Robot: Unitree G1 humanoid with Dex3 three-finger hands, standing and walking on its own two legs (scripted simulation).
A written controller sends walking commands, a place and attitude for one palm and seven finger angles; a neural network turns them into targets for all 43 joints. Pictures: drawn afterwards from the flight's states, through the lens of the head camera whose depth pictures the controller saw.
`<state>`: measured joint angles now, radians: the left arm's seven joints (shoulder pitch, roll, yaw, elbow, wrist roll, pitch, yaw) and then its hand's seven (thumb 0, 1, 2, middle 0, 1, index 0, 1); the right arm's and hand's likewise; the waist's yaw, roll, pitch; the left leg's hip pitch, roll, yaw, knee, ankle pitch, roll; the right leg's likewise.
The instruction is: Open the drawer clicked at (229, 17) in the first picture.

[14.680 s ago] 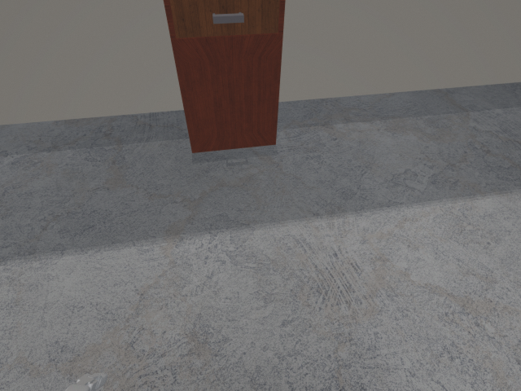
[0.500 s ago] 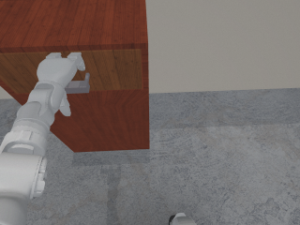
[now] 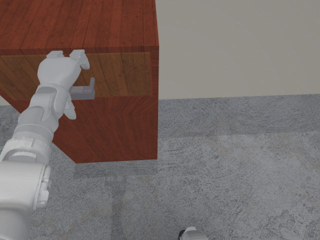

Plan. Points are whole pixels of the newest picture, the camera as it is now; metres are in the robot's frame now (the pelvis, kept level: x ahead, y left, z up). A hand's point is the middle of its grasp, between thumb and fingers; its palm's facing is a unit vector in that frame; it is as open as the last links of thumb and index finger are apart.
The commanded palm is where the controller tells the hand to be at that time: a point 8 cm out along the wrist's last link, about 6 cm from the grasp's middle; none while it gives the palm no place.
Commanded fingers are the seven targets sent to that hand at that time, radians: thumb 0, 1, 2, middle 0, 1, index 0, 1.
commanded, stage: move the hooked fingers above the handle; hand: left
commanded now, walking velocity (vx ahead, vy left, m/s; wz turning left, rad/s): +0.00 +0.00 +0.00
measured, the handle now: (72, 87) +0.54 +0.23 +0.01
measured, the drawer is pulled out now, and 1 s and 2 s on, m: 0.00 0.00 0.00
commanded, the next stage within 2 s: none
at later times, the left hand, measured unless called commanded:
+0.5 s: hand (70, 89) +0.49 +0.21 +0.06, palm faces +0.00 -0.02 -1.00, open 13.8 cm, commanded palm +0.47 +0.23 +0.12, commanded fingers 0.00 -0.50 0.30 -0.30 -1.20 -0.30 -1.20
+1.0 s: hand (64, 94) +0.47 +0.22 +0.06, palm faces -0.06 -0.01 -1.00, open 13.8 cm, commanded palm +0.47 +0.24 +0.12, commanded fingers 0.00 -0.50 0.30 -0.30 -1.20 -0.30 -1.20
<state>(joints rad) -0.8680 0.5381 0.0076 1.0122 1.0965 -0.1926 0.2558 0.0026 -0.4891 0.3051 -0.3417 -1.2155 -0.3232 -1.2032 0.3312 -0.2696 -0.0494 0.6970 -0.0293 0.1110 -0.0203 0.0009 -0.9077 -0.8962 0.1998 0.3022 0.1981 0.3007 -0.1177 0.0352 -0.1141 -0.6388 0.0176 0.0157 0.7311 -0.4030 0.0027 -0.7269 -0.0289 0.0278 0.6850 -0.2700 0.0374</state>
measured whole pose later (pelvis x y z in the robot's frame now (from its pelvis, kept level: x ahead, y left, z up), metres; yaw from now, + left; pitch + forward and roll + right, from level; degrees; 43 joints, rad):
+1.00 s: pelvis -0.01 -0.01 +0.00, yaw +1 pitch +17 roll +0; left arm -0.85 0.56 -0.03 1.00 1.09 -0.22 0.20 0.00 -0.49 0.30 -0.32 -1.20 -0.33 -1.21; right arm 0.35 -0.27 -0.06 0.70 -0.02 0.08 -0.05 0.00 -0.91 -0.90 0.20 0.30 0.20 0.30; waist -0.09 0.03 -0.10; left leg -0.64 0.02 0.00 0.72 -0.38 0.00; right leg -0.72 -0.03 0.02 0.68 -0.26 0.03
